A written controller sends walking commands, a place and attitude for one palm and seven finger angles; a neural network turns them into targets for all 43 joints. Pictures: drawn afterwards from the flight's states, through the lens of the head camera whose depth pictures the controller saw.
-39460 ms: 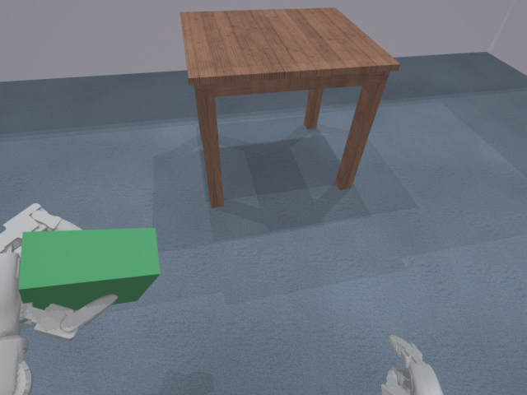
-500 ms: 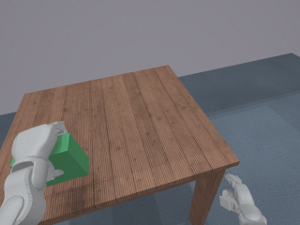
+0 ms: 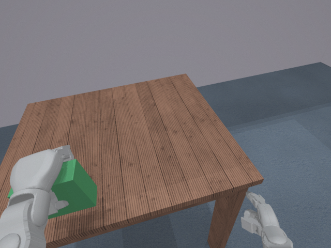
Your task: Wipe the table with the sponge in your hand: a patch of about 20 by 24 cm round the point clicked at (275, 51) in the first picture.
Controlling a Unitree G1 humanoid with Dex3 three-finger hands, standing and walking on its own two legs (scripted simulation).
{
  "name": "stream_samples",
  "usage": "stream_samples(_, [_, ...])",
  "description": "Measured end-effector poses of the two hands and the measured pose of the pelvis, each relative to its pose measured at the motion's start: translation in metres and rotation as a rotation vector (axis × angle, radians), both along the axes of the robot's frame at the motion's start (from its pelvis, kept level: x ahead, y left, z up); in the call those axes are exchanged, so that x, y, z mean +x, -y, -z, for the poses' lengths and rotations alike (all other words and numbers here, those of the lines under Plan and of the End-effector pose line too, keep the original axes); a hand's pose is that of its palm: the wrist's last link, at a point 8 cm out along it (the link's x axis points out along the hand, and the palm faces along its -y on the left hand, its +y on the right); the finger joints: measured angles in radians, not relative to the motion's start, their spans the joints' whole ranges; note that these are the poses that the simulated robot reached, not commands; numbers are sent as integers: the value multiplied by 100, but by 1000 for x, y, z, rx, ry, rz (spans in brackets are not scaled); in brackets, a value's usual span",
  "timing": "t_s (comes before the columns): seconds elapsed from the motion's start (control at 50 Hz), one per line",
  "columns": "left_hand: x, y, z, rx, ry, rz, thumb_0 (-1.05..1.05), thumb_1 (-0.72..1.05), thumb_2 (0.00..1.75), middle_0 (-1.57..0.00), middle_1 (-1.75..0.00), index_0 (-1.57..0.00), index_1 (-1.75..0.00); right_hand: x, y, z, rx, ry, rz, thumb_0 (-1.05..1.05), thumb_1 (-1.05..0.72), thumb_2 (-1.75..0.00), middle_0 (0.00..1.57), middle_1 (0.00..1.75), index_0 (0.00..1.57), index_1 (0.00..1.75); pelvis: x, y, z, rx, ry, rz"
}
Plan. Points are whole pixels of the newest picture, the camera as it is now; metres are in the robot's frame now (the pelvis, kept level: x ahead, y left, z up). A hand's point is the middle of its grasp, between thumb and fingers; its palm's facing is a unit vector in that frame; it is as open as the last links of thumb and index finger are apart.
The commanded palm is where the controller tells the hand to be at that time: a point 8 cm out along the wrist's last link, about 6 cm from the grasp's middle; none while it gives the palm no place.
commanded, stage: bring the sponge back beside the body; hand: left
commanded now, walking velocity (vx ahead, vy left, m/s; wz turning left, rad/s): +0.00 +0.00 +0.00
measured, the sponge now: (62, 195) +0.19 +0.29 +0.06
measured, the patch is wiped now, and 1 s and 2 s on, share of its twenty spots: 1.00 1.00 1.00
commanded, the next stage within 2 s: step back with the hand held close in 0.44 s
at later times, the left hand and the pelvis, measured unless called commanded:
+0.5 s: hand (59, 182) +0.19 +0.28 +0.11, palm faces +0.09 -0.13 -0.99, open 9.8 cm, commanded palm +0.15 +0.27 +0.18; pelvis +0.00 -0.01 +0.00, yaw +0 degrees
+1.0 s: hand (56, 168) +0.20 +0.26 +0.16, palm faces +0.37 -0.81 -0.44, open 9.8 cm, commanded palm +0.14 +0.29 +0.17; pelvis -0.01 +0.01 -0.01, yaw +2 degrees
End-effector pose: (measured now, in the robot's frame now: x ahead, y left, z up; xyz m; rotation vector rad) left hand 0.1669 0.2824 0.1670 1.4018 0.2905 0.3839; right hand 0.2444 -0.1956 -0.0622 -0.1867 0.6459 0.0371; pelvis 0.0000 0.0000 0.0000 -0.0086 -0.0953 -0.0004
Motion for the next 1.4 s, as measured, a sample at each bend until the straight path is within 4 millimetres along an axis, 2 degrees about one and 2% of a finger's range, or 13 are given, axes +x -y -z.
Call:
stream_samples(0.18, [-7,1,8,-10,-21,-10,-1,-50,107,-75,-136,-78,-136,0,1,0,-6,6,-8,2,-90,-90,20,30,18,30,-1,3,0,0,5,-5])
stream_samples(0.4, [-1,6,2,6,5,-3,-1,-50,107,-75,-136,-78,-136,0,3,0,1,12,-10,2,-90,-90,20,30,19,30,1,7,0,1,3,-3])
stream_samples(0.58, [2,11,5,-10,-13,-4,-1,-50,107,-75,-136,-78,-136,1,6,1,6,14,-14,2,-90,-90,20,30,21,32,3,10,0,1,-2,-4])
stream_samples(0.62, [4,8,6,-380,118,51,-1,-50,107,-75,-136,-78,-136,-1,6,-2,-1,35,-15,2,-90,-90,20,30,22,32,2,11,1,-5,-20,-14])
stream_samples(0.66, [7,7,10,-630,238,111,-1,-50,107,-75,-136,-78,-136,-8,7,-6,-9,51,-18,2,-90,-90,20,30,21,32,1,13,3,-9,-48,-24])
stream_samples(0.72, [9,9,15,-825,382,179,-1,-50,107,-75,-136,-78,-136,-26,13,-5,-50,26,0,1,-90,-90,20,30,21,31,2,16,6,-17,-84,-35])
stream_samples(0.78, [8,14,11,-901,480,249,-1,-50,107,-75,-137,-78,-136,-46,26,1,-109,-31,41,1,-90,-90,20,30,21,31,3,14,9,-20,-106,-36])
stream_samples(0.84, [3,13,2,-894,520,302,-1,-51,107,-75,-137,-78,-136,-66,40,9,-151,-88,96,1,-90,-90,20,30,20,31,3,7,12,-24,-123,-38])
stream_samples(0.92, [-4,-1,-11,-819,532,321,-1,-51,107,-75,-137,-79,-136,-90,51,21,-173,-151,163,1,-90,-90,20,30,20,31,0,-2,13,-28,-136,-38])
stream_samples(1.02, [-12,-24,-4,-801,548,261,-1,-51,107,-75,-137,-78,-136,-108,47,25,-167,-167,203,2,-90,-90,20,30,20,30,-7,-10,15,-34,-142,-33])
stream_samples(1.16, [-24,-28,18,-872,553,247,-1,-51,107,-75,-137,-78,-137,-111,26,15,-172,-98,164,2,-90,-90,20,30,20,30,-23,-19,18,-36,-137,-24])
stream_samples(1.32, [-46,-30,-7,-758,618,316,-1,-51,107,-75,-137,-79,-137,-104,8,10,-157,-34,79,1,-90,-90,20,30,20,30,-36,-17,18,-41,-149,-42])
stream_samples(1.4, [-57,-30,-8,-775,625,284,-1,-51,107,-75,-137,-79,-137,-108,6,11,-132,-44,62,1,-90,-90,20,30,20,30,-46,-13,13,-56,-140,-44])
